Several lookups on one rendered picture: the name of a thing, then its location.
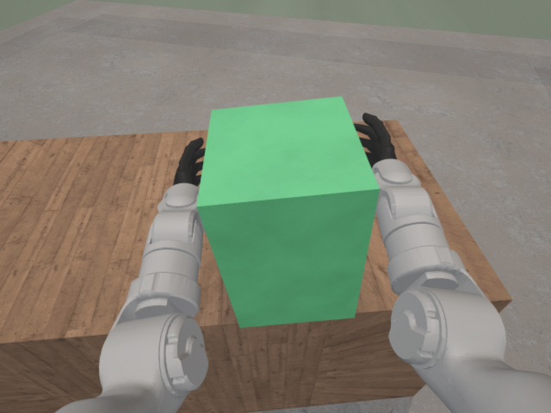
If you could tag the robot right upper arm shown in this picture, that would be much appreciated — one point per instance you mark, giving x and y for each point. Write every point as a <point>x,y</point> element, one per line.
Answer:
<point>455,341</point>

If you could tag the robot right hand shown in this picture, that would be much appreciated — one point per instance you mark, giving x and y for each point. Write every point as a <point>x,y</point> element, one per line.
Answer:
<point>379,143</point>

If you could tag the carton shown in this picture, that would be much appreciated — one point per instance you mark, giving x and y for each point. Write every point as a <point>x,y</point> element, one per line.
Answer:
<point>287,199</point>

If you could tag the right robot forearm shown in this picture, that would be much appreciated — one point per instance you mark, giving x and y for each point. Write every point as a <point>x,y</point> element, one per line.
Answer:
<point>417,249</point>

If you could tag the robot left upper arm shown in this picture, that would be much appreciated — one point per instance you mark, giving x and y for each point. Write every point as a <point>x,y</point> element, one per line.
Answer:
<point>148,365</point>

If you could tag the pedestal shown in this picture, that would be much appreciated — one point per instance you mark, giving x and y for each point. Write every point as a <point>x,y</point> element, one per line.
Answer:
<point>74,218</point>

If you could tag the robot left hand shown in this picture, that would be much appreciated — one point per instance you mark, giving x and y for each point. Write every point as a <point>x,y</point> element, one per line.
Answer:
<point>188,168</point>

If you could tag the left robot forearm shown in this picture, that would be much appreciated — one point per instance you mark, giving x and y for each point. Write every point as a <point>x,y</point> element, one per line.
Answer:
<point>170,265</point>

